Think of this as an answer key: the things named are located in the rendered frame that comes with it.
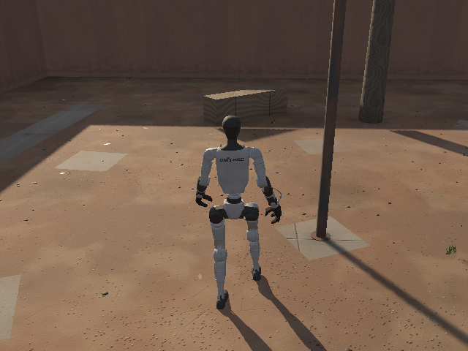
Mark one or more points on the left robot upper arm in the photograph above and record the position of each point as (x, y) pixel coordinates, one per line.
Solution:
(208, 156)

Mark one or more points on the left robot thigh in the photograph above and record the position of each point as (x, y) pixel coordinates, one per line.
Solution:
(216, 216)

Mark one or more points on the robot thigh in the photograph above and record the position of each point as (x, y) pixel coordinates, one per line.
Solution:
(251, 213)
(216, 216)

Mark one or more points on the right robot thigh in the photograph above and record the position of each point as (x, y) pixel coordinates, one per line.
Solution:
(251, 213)

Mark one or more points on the robot right hand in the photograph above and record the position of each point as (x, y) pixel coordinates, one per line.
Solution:
(276, 212)

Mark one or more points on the left robot forearm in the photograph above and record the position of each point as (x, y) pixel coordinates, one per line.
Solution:
(200, 189)

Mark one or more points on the robot left hand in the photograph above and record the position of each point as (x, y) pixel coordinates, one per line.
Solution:
(199, 202)

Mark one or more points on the right robot forearm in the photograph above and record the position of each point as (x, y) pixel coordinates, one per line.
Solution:
(269, 195)

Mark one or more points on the right robot upper arm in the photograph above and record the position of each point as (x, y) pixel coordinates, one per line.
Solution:
(259, 166)

